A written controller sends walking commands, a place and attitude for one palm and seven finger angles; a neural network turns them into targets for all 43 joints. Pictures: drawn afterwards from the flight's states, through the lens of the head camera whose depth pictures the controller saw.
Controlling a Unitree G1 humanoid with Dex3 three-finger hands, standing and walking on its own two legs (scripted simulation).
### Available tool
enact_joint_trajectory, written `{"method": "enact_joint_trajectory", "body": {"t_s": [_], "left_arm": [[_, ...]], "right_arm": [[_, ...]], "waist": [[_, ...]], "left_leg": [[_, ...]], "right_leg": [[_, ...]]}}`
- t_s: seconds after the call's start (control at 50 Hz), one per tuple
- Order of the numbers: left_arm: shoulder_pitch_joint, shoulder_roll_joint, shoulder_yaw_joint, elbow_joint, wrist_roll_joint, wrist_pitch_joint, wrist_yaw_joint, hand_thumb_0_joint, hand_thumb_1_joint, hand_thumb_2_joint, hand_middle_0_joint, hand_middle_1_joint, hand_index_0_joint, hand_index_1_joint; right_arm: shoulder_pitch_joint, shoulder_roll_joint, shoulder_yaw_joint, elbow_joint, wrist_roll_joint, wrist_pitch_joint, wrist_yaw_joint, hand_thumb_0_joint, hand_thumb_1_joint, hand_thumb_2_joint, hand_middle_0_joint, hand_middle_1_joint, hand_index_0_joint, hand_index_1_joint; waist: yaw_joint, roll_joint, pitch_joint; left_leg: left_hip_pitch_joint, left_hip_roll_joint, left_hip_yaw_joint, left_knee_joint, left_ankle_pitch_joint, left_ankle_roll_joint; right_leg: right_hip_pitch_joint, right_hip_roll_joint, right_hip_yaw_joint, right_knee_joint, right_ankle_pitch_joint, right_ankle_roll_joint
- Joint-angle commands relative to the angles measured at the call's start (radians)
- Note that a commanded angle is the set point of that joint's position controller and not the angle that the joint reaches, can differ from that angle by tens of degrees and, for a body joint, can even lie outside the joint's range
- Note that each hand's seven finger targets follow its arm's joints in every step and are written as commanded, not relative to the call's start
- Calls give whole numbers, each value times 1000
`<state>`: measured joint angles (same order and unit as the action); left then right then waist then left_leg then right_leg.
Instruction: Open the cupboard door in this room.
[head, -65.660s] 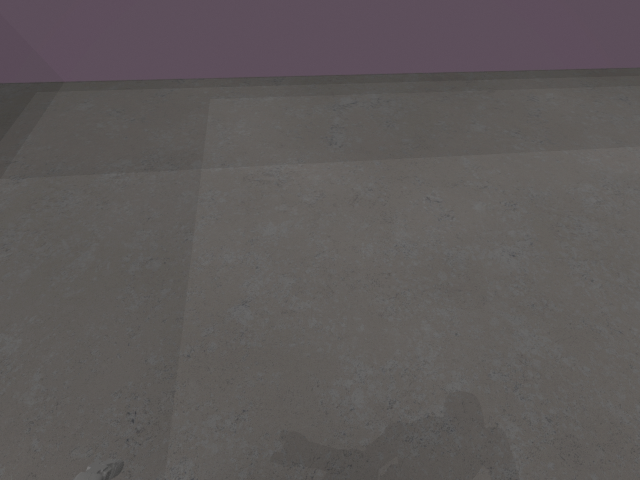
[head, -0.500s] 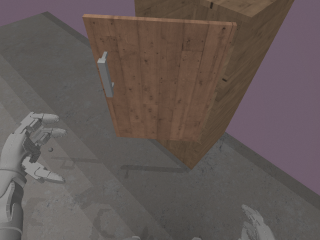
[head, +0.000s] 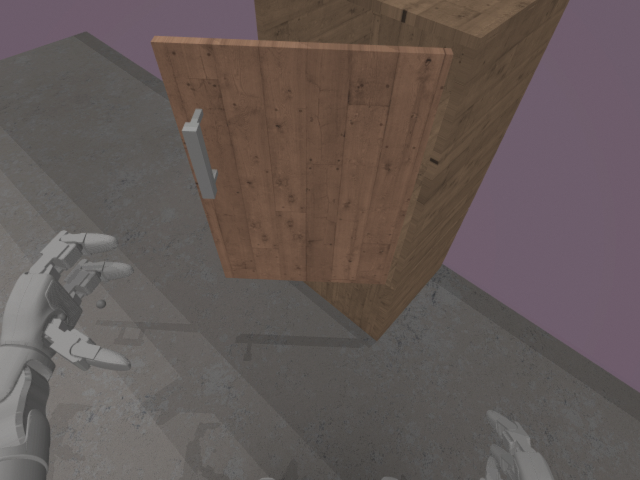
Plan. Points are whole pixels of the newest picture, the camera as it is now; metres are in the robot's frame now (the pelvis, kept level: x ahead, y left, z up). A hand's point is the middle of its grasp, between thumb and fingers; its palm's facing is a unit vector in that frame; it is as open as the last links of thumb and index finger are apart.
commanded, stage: move the hooked fingers beside the handle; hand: left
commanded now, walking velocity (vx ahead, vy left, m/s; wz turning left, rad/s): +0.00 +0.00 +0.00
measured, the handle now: (204, 155) +0.58 +0.23 +0.05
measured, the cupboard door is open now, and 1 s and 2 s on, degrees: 40 40 40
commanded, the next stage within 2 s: none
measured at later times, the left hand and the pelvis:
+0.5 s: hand (115, 261) +0.35 +0.28 +0.07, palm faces +0.04 -1.00 -0.02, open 14.0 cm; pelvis +0.00 +0.00 +0.00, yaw -1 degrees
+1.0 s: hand (133, 215) +0.43 +0.29 +0.06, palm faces +0.02 -1.00 +0.00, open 14.0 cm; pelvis +0.00 +0.01 -0.02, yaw -1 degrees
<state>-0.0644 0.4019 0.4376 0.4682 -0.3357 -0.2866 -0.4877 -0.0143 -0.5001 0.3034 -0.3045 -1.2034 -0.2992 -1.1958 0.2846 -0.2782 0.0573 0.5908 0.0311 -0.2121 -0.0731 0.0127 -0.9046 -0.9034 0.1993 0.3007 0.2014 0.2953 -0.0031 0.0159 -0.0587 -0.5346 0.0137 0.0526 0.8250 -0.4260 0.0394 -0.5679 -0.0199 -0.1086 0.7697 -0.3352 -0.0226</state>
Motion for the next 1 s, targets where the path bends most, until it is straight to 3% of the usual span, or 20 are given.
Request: {"method": "enact_joint_trajectory", "body": {"t_s": [0.0, 0.06, 0.14, 0.2, 0.24, 0.28, 0.38, 0.44, 0.48, 0.54, 0.58, 0.64, 0.68, 0.74, 0.78, 0.84, 0.86, 0.92, 0.96, 0.98], "left_arm": [[-209, 261, 85, -204, -34, -68, -4, 0, -500, 300, -300, -1200, -300, -1200], [-213, 257, 78, -190, -31, -67, -8, 0, -500, 300, -300, -1200, -300, -1200], [-361, 284, 75, -159, -19, -72, -2, 0, -500, 300, -300, -1200, -300, -1200], [-444, 272, 47, -96, -5, -78, -2, 0, -500, 300, -300, -1200, -300, -1200], [-495, 287, 37, -81, 9, -82, -8, 0, -500, 300, -300, -1200, -300, -1200], [-508, 328, 70, -15, 18, -81, -5, 0, -500, 300, -300, -1200, -300, -1200], [-482, 367, 115, 70, 16, -85, -19, 0, -500, 300, -300, -1200, -300, -1200], [-534, 391, 121, 122, 20, -85, -29, 0, -500, 300, -300, -1200, -300, -1200], [-576, 373, 94, 111, 27, -95, -33, 0, -500, 300, -300, -1200, -300, -1200], [-638, 405, 108, 143, 32, -109, -32, 0, -500, 300, -300, -1200, -300, -1200], [-692, 404, 97, 163, 41, -118, -32, 0, -500, 300, -300, -1200, -300, -1200], [-711, 456, 131, 209, 50, -125, -35, 0, -500, 300, -300, -1200, -300, -1200], [-751, 430, 100, 202, 59, -131, -35, 0, -500, 300, -300, -1200, -300, -1200], [-777, 476, 130, 284, 65, -125, -34, 0, -500, 300, -300, -1200, -300, -1200], [-851, 486, 120, 343, 80, -126, -31, 0, -500, 300, -300, -1200, -300, -1200], [-897, 524, 128, 342, 103, -147, -31, 0, -500, 300, -300, -1200, -300, -1200], [-922, 492, 97, 352, 107, -148, -30, 0, -500, 300, -300, -1200, -300, -1200], [-962, 523, 114, 426, 107, -148, -28, 0, -500, 300, -300, -1200, -300, -1200], [-1016, 527, 103, 456, 120, -140, -30, 0, -500, 300, -300, -1200, -300, -1200], [-1005, 558, 127, 465, 126, -139, -28, 0, -500, 300, -300, -1200, -300, -1200]], "right_arm": [[-29, -146, -66, -138, 6, -54, -16, 0, -900, -900, 200, 300, 200, 300], [-27, -147, -64, -135, 6, -52, -16, 0, -900, -900, 200, 300, 200, 300], [-20, -152, -61, -115, 4, -49, -25, 0, -900, -900, 200, 300, 200, 300], [-15, -151, -60, -103, 8, -47, -33, 0, -900, -900, 200, 300, 200, 300], [-5, -153, -59, -97, 6, -43, -35, 0, -900, -900, 200, 300, 200, 300], [12, -159, -61, -89, 4, -35, -35, 0, -900, -900, 200, 300, 200, 300], [31, -164, -65, -101, 1, -13, -22, 0, -900, -900, 200, 300, 200, 300], [47, -171, -65, -102, 2, 5, -14, 0, -900, -900, 200, 300, 200, 300], [56, -170, -70, -105, 2, 12, -12, 0, -900, -900, 200, 300, 200, 300], [80, -179, -74, -94, 1, 26, -11, 0, -900, -900, 200, 300, 200, 300], [92, -180, -75, -87, 0, 35, -12, 0, -900, -900, 200, 300, 200, 300], [112, -186, -77, -78, -2, 51, -12, 0, -900, -900, 200, 300, 200, 300], [118, -182, -79, -76, -4, 59, -10, 0, -900, -900, 200, 300, 200, 300], [135, -192, -77, -71, -6, 79, -9, 0, -900, -900, 200, 300, 200, 300], [141, -194, -74, -64, -5, 90, -10, 0, -900, -900, 200, 300, 200, 300], [162, -198, -77, -67, -11, 105, -6, 0, -900, -900, 200, 300, 200, 300], [166, -194, -75, -65, -13, 111, -3, 0, -900, -900, 200, 300, 200, 300], [183, -206, -74, -58, -14, 130, -3, 0, -900, -900, 200, 300, 200, 300], [194, -208, -73, -50, -16, 142, -1, 0, -900, -900, 200, 300, 200, 300], [201, -210, -75, -51, -17, 148, 0, 0, -900, -900, 200, 300, 200, 300]], "waist": [[5, 63, -236], [2, 54, -224], [-22, 52, -214], [-36, 57, -210], [-33, 102, -249], [-32, 53, -260], [-7, 53, -303], [-17, 45, -278], [-28, 86, -297], [-42, 48, -311], [-48, 80, -328], [-46, 71, -344], [-52, 109, -365], [-56, 77, -344], [-74, 71, -312], [-67, 135, -388], [-80, 145, -386], [-94, 83, -365], [-108, 102, -377], [-97, 110, -395]], "left_leg": [[53, -12, -77, -143, 257, -26], [50, -12, -79, -141, 269, -25], [41, -12, -82, -136, 226, -26], [35, -13, -84, -136, 184, -24], [51, -14, -82, -130, 206, -25], [33, -11, -86, -124, 221, -25], [2, -11, -73, -111, 287, -26], [-29, -9, -69, -104, 281, -24], [-8, -8, -68, -104, 277, -24], [-14, -3, -73, -95, 275, -21], [-7, -4, -77, -93, 267, -23], [-19, -1, -77, -84, 290, -21], [9, 0, -81, -83, 304, -24], [-22, 4, -82, -76, 299, -24], [-54, 5, -85, -74, 250, -21], [3, 9, -95, -60, 324, -31], [19, 11, -98, -55, 335, -34], [-18, 15, -105, -42, 321, -30], [-27, 15, -101, -34, 309, -28], [-28, 16, -103, -29, 325, -29]], "right_leg": [[170, 25, 73, -90, 165, -8], [168, 27, 71, -85, 180, -9], [136, 26, 77, -87, 142, -7], [107, 23, 79, -91, 96, -5], [113, 22, 85, -82, 118, -9], [124, 22, 82, -75, 135, -7], [167, 22, 87, -55, 212, -8], [155, 27, 92, -50, 220, -9], [123, 28, 88, -50, 204, -7], [114, 35, 88, -44, 201, -7], [94, 34, 87, -38, 184, -7], [103, 36, 90, -30, 206, -8], [76, 36, 84, -26, 202, -8], [64, 41, 82, -20, 197, -9], [31, 40, 80, -19, 160, -6], [14, 44, 75, 5, 184, -12], [-15, 45, 71, 4, 180, -10], [-33, 52, 68, 11, 169, -11], [-44, 49, 71, 14, 168, -5], [-38, 49, 71, 19, 177, -7]]}}
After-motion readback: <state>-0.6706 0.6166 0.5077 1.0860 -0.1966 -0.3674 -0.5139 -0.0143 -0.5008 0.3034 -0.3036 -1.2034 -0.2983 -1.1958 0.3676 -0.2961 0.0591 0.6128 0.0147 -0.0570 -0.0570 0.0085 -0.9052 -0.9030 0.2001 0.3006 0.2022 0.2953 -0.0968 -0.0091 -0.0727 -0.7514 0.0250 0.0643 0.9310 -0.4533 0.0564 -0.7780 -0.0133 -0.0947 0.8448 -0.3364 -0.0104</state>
